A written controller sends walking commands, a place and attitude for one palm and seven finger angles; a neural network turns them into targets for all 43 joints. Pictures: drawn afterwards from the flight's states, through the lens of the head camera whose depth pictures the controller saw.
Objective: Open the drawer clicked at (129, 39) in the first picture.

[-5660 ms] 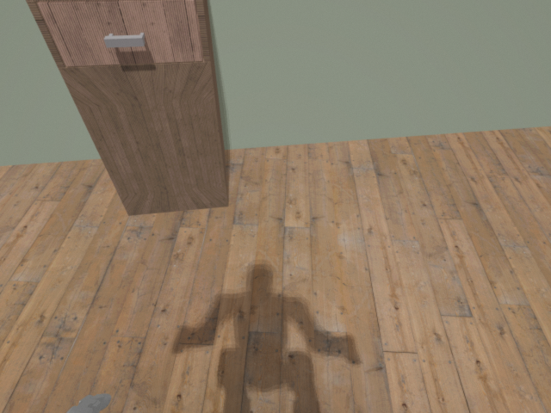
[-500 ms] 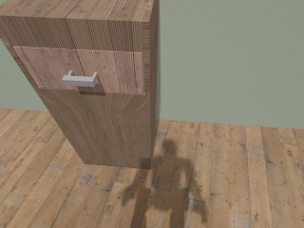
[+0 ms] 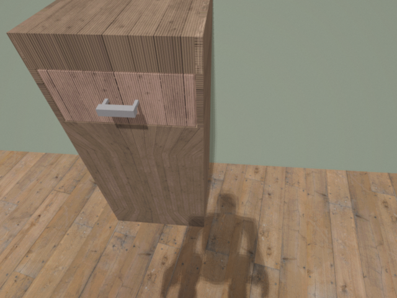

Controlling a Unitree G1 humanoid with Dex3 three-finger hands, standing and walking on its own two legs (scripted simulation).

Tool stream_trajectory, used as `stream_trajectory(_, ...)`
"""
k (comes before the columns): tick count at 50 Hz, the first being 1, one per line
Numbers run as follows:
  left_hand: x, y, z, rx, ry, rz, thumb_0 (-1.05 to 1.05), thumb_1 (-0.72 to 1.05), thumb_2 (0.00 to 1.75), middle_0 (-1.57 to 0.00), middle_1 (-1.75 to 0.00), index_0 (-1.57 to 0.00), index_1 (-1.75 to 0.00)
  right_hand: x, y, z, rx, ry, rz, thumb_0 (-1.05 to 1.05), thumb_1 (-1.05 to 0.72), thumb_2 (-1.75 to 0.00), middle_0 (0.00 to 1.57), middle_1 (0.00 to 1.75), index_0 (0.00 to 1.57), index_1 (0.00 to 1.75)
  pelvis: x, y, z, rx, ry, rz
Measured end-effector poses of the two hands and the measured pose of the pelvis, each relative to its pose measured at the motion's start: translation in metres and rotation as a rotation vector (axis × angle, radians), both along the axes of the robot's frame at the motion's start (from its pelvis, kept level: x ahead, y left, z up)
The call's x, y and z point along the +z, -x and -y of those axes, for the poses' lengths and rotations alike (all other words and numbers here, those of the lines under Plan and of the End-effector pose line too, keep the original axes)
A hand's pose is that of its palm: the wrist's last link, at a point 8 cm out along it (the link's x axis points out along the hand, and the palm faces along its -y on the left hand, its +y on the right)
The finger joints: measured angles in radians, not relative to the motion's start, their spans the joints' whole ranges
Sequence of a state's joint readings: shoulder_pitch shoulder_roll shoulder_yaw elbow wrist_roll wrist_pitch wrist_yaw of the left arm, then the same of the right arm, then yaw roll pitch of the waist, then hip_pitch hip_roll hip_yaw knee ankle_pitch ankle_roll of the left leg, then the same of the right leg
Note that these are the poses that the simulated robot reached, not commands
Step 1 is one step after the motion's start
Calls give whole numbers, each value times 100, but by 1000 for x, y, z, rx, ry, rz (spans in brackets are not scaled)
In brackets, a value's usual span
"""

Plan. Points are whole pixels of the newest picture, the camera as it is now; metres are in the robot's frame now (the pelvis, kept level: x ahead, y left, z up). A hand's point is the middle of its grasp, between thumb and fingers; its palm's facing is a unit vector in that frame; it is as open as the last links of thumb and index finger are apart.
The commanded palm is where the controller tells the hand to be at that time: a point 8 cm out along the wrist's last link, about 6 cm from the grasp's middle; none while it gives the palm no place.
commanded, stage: look again from close up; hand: left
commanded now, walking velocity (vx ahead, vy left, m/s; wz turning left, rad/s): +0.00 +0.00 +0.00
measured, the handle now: (119, 106) +0.59 +0.26 +0.05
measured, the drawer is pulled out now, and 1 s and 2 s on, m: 0.00 0.00 0.00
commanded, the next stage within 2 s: shuffle to correct the standing spot in 0.28 s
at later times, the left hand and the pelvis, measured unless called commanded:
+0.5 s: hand out of the picture +0.01 +0.17 -0.17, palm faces +0.03 -0.98 -0.19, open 7.3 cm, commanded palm none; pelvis +0.01 +0.00 +0.00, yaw +0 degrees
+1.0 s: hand out of the picture +0.12 +0.21 -0.17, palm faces +0.07 -0.97 -0.25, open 7.4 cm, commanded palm none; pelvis +0.07 +0.02 -0.01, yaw +0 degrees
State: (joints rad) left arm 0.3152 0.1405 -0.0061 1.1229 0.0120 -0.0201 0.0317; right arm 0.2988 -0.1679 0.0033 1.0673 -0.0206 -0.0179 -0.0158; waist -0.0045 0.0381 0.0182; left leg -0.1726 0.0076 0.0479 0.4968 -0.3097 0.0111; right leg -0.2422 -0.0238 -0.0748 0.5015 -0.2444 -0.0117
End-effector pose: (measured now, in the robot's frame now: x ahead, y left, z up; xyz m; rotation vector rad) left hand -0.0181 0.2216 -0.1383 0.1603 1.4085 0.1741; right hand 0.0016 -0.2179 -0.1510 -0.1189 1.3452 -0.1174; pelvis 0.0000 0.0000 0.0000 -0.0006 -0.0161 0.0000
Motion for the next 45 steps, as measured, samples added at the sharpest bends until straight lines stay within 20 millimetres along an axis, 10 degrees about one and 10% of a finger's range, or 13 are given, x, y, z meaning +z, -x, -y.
stream_trajectory(36, -14, -20, -13, 54, 33, -14, 1, 91, 90, -20, -30, -20, -30, 3, -5, -9, 10, 35, -98, 0, -91, -90, 20, 30, 19, 30, -6, -28, -15, 0, -5, -21)
stream_trajectory(45, -7, -83, -30, 4, -6, 23, 1, 91, 90, -20, -30, -20, -30, -2, -13, -28, -26, 7, -122, 0, -91, -90, 20, 30, 20, 30, -7, -56, -23, -18, -13, -35)
